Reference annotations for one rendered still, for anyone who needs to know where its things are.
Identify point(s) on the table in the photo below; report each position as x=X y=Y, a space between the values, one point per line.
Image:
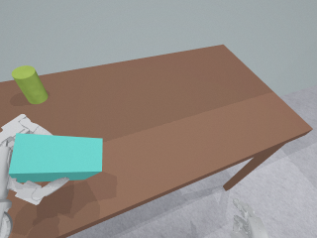
x=165 y=122

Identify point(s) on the robot right hand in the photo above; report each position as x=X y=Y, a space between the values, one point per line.
x=252 y=228

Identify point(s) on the left robot forearm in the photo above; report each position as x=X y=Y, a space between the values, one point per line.
x=6 y=222

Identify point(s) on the robot left hand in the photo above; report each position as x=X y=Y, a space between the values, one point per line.
x=29 y=191

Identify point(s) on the sponge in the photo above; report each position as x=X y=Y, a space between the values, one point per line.
x=38 y=158

